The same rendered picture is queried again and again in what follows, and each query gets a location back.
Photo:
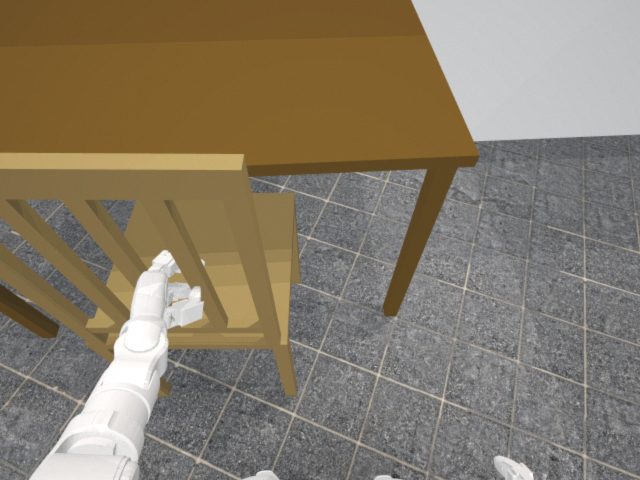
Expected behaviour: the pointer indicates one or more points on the robot right hand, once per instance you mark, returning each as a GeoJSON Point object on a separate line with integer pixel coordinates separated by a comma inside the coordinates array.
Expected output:
{"type": "Point", "coordinates": [511, 470]}

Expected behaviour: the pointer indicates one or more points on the chair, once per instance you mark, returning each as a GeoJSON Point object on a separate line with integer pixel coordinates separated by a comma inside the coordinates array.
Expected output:
{"type": "Point", "coordinates": [195, 206]}

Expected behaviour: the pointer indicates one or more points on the table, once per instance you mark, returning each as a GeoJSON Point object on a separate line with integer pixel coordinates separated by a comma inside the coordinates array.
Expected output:
{"type": "Point", "coordinates": [297, 86]}

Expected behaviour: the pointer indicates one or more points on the left robot forearm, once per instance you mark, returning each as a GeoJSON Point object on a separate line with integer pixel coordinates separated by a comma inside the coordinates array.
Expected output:
{"type": "Point", "coordinates": [118, 409]}

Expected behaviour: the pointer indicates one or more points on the robot left hand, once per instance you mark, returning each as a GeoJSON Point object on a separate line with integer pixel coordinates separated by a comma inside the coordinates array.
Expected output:
{"type": "Point", "coordinates": [153, 293]}

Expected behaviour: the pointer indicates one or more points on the left robot upper arm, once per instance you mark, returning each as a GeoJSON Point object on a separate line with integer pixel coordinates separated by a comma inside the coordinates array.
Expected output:
{"type": "Point", "coordinates": [66, 466]}

